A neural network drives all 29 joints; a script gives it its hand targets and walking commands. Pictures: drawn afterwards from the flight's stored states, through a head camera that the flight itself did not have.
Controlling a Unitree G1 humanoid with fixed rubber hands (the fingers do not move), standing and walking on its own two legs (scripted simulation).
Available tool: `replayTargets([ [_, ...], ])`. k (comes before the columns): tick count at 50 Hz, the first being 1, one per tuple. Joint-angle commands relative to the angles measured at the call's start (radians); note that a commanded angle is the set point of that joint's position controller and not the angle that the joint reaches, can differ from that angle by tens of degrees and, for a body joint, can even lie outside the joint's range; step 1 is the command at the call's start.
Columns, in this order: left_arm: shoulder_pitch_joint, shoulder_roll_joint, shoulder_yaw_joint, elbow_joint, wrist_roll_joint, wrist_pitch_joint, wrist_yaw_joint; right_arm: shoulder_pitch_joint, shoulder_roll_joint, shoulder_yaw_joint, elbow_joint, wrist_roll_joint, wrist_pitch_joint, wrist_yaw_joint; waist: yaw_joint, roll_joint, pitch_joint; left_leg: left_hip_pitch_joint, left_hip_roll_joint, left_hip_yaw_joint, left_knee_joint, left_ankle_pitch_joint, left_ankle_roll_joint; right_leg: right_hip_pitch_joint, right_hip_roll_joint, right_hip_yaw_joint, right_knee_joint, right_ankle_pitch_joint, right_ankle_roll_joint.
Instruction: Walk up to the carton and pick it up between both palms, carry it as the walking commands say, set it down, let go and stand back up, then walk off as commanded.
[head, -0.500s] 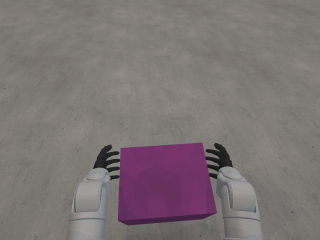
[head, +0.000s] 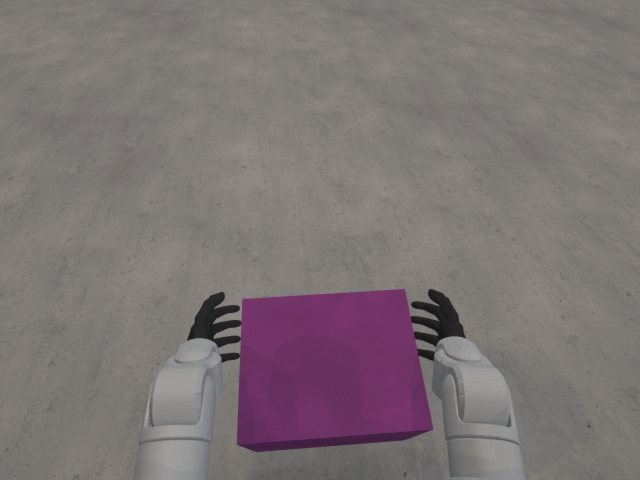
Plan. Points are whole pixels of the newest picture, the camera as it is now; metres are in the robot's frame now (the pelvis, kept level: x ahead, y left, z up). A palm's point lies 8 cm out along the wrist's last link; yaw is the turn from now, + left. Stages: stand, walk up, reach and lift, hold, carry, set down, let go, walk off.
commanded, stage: carry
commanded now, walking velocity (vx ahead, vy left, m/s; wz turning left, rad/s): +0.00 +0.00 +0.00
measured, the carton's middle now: (327, 373) +0.28 +0.00 -0.05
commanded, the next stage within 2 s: hold in 0.24 s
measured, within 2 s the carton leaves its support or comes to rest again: neither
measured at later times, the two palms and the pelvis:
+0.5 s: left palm (228, 337) +0.29 +0.13 +0.02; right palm (457, 343) +0.28 -0.17 +0.04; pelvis +0.00 +0.01 +0.00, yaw +1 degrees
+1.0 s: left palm (208, 321) +0.31 +0.16 +0.03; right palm (438, 330) +0.30 -0.15 +0.04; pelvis +0.04 +0.02 +0.02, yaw +1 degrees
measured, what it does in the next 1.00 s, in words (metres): stands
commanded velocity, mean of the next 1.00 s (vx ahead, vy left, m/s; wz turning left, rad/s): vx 0.00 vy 0.00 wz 0.00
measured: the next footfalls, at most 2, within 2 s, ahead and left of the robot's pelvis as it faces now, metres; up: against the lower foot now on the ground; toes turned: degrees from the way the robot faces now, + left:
none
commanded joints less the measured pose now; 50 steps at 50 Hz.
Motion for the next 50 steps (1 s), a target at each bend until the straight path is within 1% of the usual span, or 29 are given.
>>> replayTargets([
  [1, -0.578, -0.704, -0.481, -0.224, -0.261, -0.076, -0.206, -0.506, 0.7, 0.48, -0.194, 0.261, -0.066, 0.208, -0.001, 0.015, -0.358, 0.121, 0.116, -0.13, -0.141, 0.003, 0.03, 0.15, -0.11, 0.151, -0.126, -0.036, -0.009],
  [12, -0.557, -0.685, -0.474, -0.217, -0.251, -0.093, -0.203, -0.49, 0.679, 0.477, -0.194, 0.251, -0.083, 0.203, 0.0, 0.012, -0.356, 0.124, 0.115, -0.126, -0.142, 0.001, 0.031, 0.148, -0.109, 0.15, -0.126, -0.03, -0.007],
  [13, -0.524, -0.741, -0.483, 0.101, -0.218, -0.114, -0.226, -0.441, 0.712, 0.41, 0.071, 0.168, -0.108, 0.232, -0.019, -0.03, -0.153, 0.213, -0.056, -0.163, -0.124, -0.089, 0.007, 0.215, 0.077, 0.209, -0.156, -0.063, -0.018],
  [14, -0.617, -0.773, -0.521, 0.026, -0.223, -0.155, -0.233, -0.486, 0.732, 0.416, 0.03, 0.176, -0.145, 0.235, -0.036, -0.01, -0.182, 0.258, -0.045, -0.183, -0.119, -0.086, 0.006, 0.213, 0.068, 0.222, -0.15, -0.042, -0.013],
  [15, -0.672, -0.812, -0.55, 0.012, -0.236, -0.174, -0.242, -0.529, 0.751, 0.423, 0.01, 0.181, -0.163, 0.243, -0.065, -0.001, -0.214, 0.287, -0.04, -0.193, -0.12, -0.095, 0.004, 0.209, 0.069, 0.216, -0.143, -0.031, -0.013],
  [16, -0.738, -0.85, -0.587, -0.002, -0.247, -0.199, -0.252, -0.616, 0.796, 0.467, -0.029, 0.191, -0.189, 0.259, -0.059, -0.011, -0.245, 0.302, -0.044, -0.199, -0.127, -0.109, 0.005, 0.199, 0.067, 0.216, -0.145, -0.055, -0.015],
  [17, -0.855, -0.919, -0.629, -0.013, -0.269, -0.218, -0.269, -0.738, 0.864, 0.49, -0.049, 0.216, -0.206, 0.278, -0.077, -0.011, -0.303, 0.321, -0.045, -0.207, -0.123, -0.121, 0.003, 0.207, 0.068, 0.212, -0.14, -0.066, -0.011],
  [18, -0.959, -0.983, -0.66, -0.02, -0.286, -0.232, -0.282, -0.844, 0.923, 0.503, -0.055, 0.236, -0.216, 0.29, -0.09, -0.026, -0.364, 0.344, -0.046, -0.216, -0.109, -0.111, -0.001, 0.202, 0.061, 0.22, -0.142, -0.072, -0.005],
  [19, -1.008, -1.009, -0.661, -0.001, -0.288, -0.238, -0.291, -0.905, 0.958, 0.503, -0.04, 0.246, -0.22, 0.298, -0.093, -0.034, -0.396, 0.359, -0.049, -0.217, -0.101, -0.11, -0.001, 0.198, 0.055, 0.225, -0.157, -0.086, -0.001],
  [20, -1.04, -1.025, -0.648, 0.031, -0.283, -0.242, -0.298, -0.956, 0.976, 0.498, -0.017, 0.259, -0.222, 0.307, -0.091, -0.039, -0.418, 0.366, -0.05, -0.216, -0.1, -0.11, -0.002, 0.194, 0.052, 0.224, -0.161, -0.095, 0.0],
  [22, -1.058, -1.042, -0.586, 0.111, -0.259, -0.25, -0.307, -0.992, 1.013, 0.488, 0.066, 0.268, -0.222, 0.326, -0.08, -0.046, -0.425, 0.378, -0.054, -0.209, -0.094, -0.106, -0.002, 0.172, 0.042, 0.228, -0.175, -0.104, 0.011],
  [24, -1.071, -1.057, -0.516, 0.206, -0.231, -0.261, -0.318, -0.981, 1.043, 0.446, 0.18, 0.252, -0.221, 0.346, -0.076, -0.044, -0.41, 0.376, -0.057, -0.197, -0.099, -0.109, 0.0, 0.162, 0.034, 0.229, -0.191, -0.106, 0.021],
  [25, -1.071, -1.065, -0.488, 0.244, -0.219, -0.263, -0.323, -0.967, 1.052, 0.429, 0.239, 0.243, -0.217, 0.356, -0.067, -0.032, -0.392, 0.386, -0.056, -0.191, -0.104, -0.097, -0.002, 0.155, 0.031, 0.227, -0.199, -0.101, 0.021],
  [28, -1.005, -1.061, -0.41, 0.349, -0.171, -0.252, -0.334, -0.92, 1.058, 0.38, 0.386, 0.218, -0.204, 0.389, -0.013, 0.002, -0.318, 0.391, -0.047, -0.177, -0.132, -0.035, -0.015, 0.169, 0.037, 0.221, -0.205, -0.046, 0.022],
  [30, -0.956, -1.054, -0.372, 0.385, -0.145, -0.239, -0.338, -0.893, 1.053, 0.348, 0.431, 0.205, -0.197, 0.405, 0.004, 0.014, -0.27, 0.387, -0.043, -0.171, -0.152, 0.019, -0.021, 0.185, 0.043, 0.221, -0.208, 0.014, 0.021],
  [32, -0.909, -1.053, -0.341, 0.404, -0.128, -0.225, -0.342, -0.866, 1.044, 0.319, 0.447, 0.194, -0.187, 0.417, 0.012, 0.024, -0.225, 0.374, -0.042, -0.165, -0.173, 0.075, -0.025, 0.211, 0.047, 0.227, -0.215, 0.072, 0.017],
  [35, -0.854, -1.055, -0.328, 0.388, -0.127, -0.205, -0.35, -0.811, 1.026, 0.3, 0.431, 0.186, -0.169, 0.42, 0.007, 0.026, -0.169, 0.377, -0.043, -0.16, -0.198, 0.158, -0.029, 0.239, 0.053, 0.233, -0.231, 0.146, 0.013],
  [36, -0.84, -1.057, -0.335, 0.373, -0.134, -0.199, -0.352, -0.791, 1.022, 0.3, 0.417, 0.185, -0.164, 0.418, 0.0, 0.022, -0.16, 0.383, -0.044, -0.162, -0.203, 0.185, -0.03, 0.249, 0.055, 0.233, -0.234, 0.172, 0.012],
  [38, -0.822, -1.062, -0.369, 0.331, -0.154, -0.192, -0.357, -0.753, 1.011, 0.31, 0.366, 0.186, -0.157, 0.411, -0.021, 0.015, -0.152, 0.394, -0.047, -0.167, -0.213, 0.233, -0.031, 0.276, 0.06, 0.231, -0.237, 0.224, 0.012],
  [40, -0.813, -1.069, -0.422, 0.273, -0.183, -0.189, -0.363, -0.722, 0.999, 0.333, 0.291, 0.19, -0.155, 0.398, -0.052, 0.005, -0.163, 0.408, -0.05, -0.174, -0.218, 0.28, -0.03, 0.301, 0.064, 0.228, -0.238, 0.278, 0.015],
  [43, -0.806, -1.077, -0.512, 0.182, -0.231, -0.196, -0.37, -0.693, 0.974, 0.389, 0.159, 0.205, -0.16, 0.377, -0.098, -0.008, -0.21, 0.43, -0.055, -0.186, -0.216, 0.351, -0.029, 0.332, 0.072, 0.22, -0.232, 0.35, 0.022],
  [45, -0.795, -1.079, -0.564, 0.125, -0.256, -0.206, -0.37, -0.688, 0.962, 0.438, 0.065, 0.222, -0.167, 0.363, -0.116, -0.02, -0.26, 0.44, -0.056, -0.193, -0.207, 0.402, -0.029, 0.346, 0.079, 0.216, -0.225, 0.387, 0.03],
  [48, -0.779, -1.078, -0.613, 0.045, -0.281, -0.221, -0.359, -0.679, 0.961, 0.502, -0.033, 0.253, -0.177, 0.351, -0.117, -0.043, -0.341, 0.434, -0.051, -0.199, -0.193, 0.453, -0.027, 0.365, 0.089, 0.216, -0.212, 0.415, 0.04],
  [50, -0.762, -1.068, -0.618, 0.01, -0.283, -0.23, -0.346, -0.671, 0.954, 0.54, -0.063, 0.27, -0.18, 0.349, -0.102, -0.052, -0.383, 0.428, -0.046, -0.204, -0.185, 0.469, -0.025, 0.368, 0.093, 0.218, -0.206, 0.411, 0.046],
])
